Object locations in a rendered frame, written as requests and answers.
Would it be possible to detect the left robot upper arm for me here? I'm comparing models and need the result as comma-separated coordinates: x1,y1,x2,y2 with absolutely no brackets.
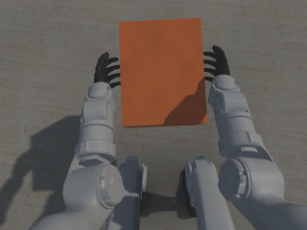
28,162,125,230

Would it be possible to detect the right robot upper arm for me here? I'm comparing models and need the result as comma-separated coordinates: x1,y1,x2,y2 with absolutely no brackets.
218,156,307,230

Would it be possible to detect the left robot thigh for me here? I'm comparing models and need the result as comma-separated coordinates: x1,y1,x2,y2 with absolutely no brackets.
105,160,148,230

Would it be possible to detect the robot right forearm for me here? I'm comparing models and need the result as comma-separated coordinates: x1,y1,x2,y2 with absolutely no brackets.
208,74,284,180

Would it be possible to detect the robot left hand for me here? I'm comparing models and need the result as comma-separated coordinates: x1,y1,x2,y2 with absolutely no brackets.
94,52,121,89

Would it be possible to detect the robot right hand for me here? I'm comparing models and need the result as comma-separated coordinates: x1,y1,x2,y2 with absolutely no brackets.
203,45,230,82

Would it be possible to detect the right robot shin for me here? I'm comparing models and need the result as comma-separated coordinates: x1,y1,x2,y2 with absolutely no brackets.
188,154,217,207

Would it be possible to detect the robot left forearm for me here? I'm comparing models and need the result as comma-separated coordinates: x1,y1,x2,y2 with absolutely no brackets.
62,81,116,202

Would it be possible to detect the carton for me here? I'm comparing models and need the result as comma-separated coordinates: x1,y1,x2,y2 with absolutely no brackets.
119,17,208,128

